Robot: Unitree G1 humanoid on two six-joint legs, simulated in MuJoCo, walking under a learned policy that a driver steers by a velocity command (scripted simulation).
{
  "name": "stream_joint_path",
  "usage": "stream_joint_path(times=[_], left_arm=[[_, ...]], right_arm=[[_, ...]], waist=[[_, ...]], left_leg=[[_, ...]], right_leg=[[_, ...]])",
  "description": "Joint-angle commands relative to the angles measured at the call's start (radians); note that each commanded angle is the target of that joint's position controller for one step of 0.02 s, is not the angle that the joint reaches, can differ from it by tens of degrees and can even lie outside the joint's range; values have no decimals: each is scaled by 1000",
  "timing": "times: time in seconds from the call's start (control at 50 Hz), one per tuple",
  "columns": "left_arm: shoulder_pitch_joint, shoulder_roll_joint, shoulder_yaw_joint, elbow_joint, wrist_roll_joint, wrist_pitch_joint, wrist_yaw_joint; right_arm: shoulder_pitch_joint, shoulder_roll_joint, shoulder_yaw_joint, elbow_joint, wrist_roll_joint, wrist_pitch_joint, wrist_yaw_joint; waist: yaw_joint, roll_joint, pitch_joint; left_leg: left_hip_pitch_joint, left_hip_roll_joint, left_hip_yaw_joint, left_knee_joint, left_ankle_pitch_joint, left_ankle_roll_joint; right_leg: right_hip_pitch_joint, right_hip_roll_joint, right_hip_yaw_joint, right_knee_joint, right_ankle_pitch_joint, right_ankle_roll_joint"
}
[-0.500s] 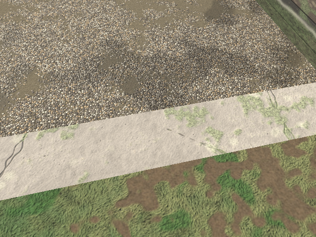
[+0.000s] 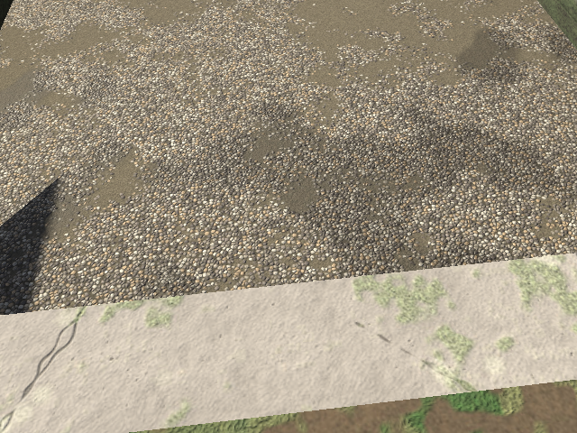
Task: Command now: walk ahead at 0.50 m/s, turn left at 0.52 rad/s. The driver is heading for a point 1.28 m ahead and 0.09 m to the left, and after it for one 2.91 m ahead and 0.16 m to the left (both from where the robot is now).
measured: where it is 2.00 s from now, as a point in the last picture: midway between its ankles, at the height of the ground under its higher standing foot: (269, 368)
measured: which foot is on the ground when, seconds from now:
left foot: up 0.00-0.38, down 0.40-1.00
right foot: down 0.00-0.42, up 0.44-0.98, down 1.00-1.00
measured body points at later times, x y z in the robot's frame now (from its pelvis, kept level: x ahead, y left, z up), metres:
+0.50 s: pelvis +0.24 +0.06 -0.02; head +0.26 +0.08 +0.43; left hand +0.17 +0.32 -0.15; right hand +0.48 -0.13 -0.12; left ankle +0.28 +0.12 -0.73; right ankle +0.14 -0.10 -0.64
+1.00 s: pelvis +0.46 +0.09 -0.02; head +0.49 +0.08 +0.42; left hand +0.59 +0.34 -0.13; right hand +0.48 -0.17 -0.16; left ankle +0.29 +0.13 -0.71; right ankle +0.56 +0.04 -0.74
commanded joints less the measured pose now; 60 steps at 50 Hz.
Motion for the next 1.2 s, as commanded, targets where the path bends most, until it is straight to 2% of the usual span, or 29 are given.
stream_joint_path(times=[0.02,0.12,0.22,0.3,0.34,0.38,0.4,0.42,0.44,0.46,0.48,0.5,0.54,0.58,0.64,0.72,0.8,0.82,0.9,0.94,0.96,0.98,1.0,1.02,1.04,1.06,1.08,1.12,1.2], left_arm=[[127,91,33,-7,-7,-12,6],[193,110,47,39,-24,-40,-2],[230,95,42,68,-18,-22,-7],[294,152,55,94,-20,-5,4],[306,186,63,104,-20,4,11],[300,223,71,102,-21,20,17],[295,213,66,93,-21,25,17],[342,118,44,65,-7,26,13],[348,103,38,1,-15,29,2],[262,157,50,10,-6,34,11],[232,132,43,3,-22,29,12],[237,116,39,21,-23,27,13],[299,97,37,64,-16,58,3],[328,94,45,87,-24,82,-9],[256,71,47,71,-34,91,-12],[136,64,45,16,-27,101,0],[63,43,31,-20,-12,100,-3],[54,30,26,-32,-6,96,-5],[8,12,19,-82,-9,86,-15],[95,21,26,-71,-24,84,-8],[207,41,37,-46,-31,81,-4],[376,81,56,2,-26,72,2],[456,199,88,18,-31,68,18],[365,273,99,-15,-54,76,13],[323,230,101,-33,-64,90,19],[294,172,83,-21,-50,95,23],[270,124,65,-17,-40,92,21],[181,82,44,-38,-47,77,20],[201,136,49,-40,-51,47,2]], right_arm=[[-25,-60,-13,-76,-23,7,19],[-132,-41,-5,-123,-25,32,46],[-283,-4,17,-173,-15,28,65],[-375,-11,28,-225,-26,32,66],[-361,-26,23,-237,-31,36,52],[-197,-53,6,-204,-34,29,30],[-32,-89,-15,-158,-40,22,15],[46,-187,-41,-153,-30,20,-6],[19,-270,-54,-195,7,29,-10],[27,-194,-39,-181,20,40,-24],[-18,-138,-19,-166,10,38,-36],[-50,-86,0,-156,1,29,-36],[-96,-43,18,-154,-14,-2,-32],[-66,-50,18,-136,-14,-22,-23],[-15,-66,14,-109,-6,-27,-24],[33,-64,17,-87,4,-42,-27],[59,-61,24,-70,5,-47,-40],[86,-55,28,-58,13,-44,-44],[115,-71,31,-49,5,-15,-59],[79,-112,18,-64,4,-5,-70],[41,-140,13,-77,2,-3,-73],[-28,-149,9,-99,17,-2,-67],[-26,-70,26,-132,21,-11,-56],[-25,-43,34,-227,7,-5,-43],[-107,-85,33,-254,-6,-6,-46],[-135,-97,32,-263,4,-11,-53],[-121,-93,31,-260,0,-4,-61],[-98,-63,33,-247,-10,46,-59],[-126,-42,33,-248,-18,93,-61]], waist=[[64,-135,14],[57,-112,-2],[81,-114,38],[107,-109,58],[95,-117,46],[25,-119,-55],[-52,-71,-151],[-48,103,-253],[-31,249,-367],[-65,28,-269],[-28,34,-135],[19,-19,-64],[80,-2,-44],[92,1,-37],[72,29,19],[53,28,69],[35,31,96],[31,29,90],[21,29,70],[58,73,-12],[115,103,-72],[215,55,-142],[229,-137,-215],[139,-241,-303],[178,-139,-246],[142,-65,-128],[84,14,-69],[13,-34,-31],[1,-82,-58]], left_leg=[[-326,116,0,113,74,-11],[-394,131,21,111,211,-43],[-366,129,87,-132,389,-49],[-259,100,170,-289,329,3],[-204,54,206,-318,223,39],[-8,-23,228,-375,150,85],[230,-22,175,-462,205,122],[476,234,-148,-464,245,173],[637,457,-662,-643,320,331],[559,442,-536,-678,352,310],[425,411,-400,-674,413,288],[287,353,-288,-695,485,234],[148,287,-136,-731,592,168],[131,255,-60,-749,659,142],[158,237,19,-778,608,100],[223,273,33,-793,556,83],[276,286,107,-755,706,72],[301,297,119,-725,764,68],[336,301,191,-585,1011,49],[320,294,226,-429,1270,29],[278,298,230,-301,1276,25],[154,261,264,-56,1111,2],[-99,133,271,340,397,-32],[-426,-26,93,574,-96,-78],[-531,43,-8,564,9,-88],[-537,78,13,541,60,-96],[-490,99,20,463,66,-96],[-335,126,22,308,95,-117],[-278,101,59,140,219,-120]], right_leg=[[250,-296,320,-327,-84,-101],[284,-275,116,-348,242,-112],[276,-227,-64,-328,367,-93],[303,-264,-124,-270,447,-83],[355,-276,-154,-156,685,-70],[357,-266,-193,122,890,-50],[231,-247,-209,358,728,-15],[-28,-190,-198,663,57,29],[-330,-5,-61,916,-390,83],[-399,-71,45,915,-278,78],[-403,-95,28,898,-225,69],[-338,-126,40,808,-189,59],[-190,-138,63,723,-155,59],[-173,-106,75,677,-106,51],[-265,-82,107,591,-2,43],[-388,-65,121,472,117,34],[-388,-55,54,340,171,4],[-391,-53,38,319,175,-13],[-322,-9,-92,230,58,-80],[-154,60,-123,200,-72,-117],[-13,73,-95,178,-113,-139],[222,74,-39,49,-19,-177],[444,-160,297,-26,94,-260],[608,-347,774,-139,239,-396],[531,-338,688,-154,166,-401],[394,-319,586,-161,151,-370],[257,-272,522,-171,133,-318],[45,-185,375,-160,382,-235],[-3,-84,308,-141,473,-183]])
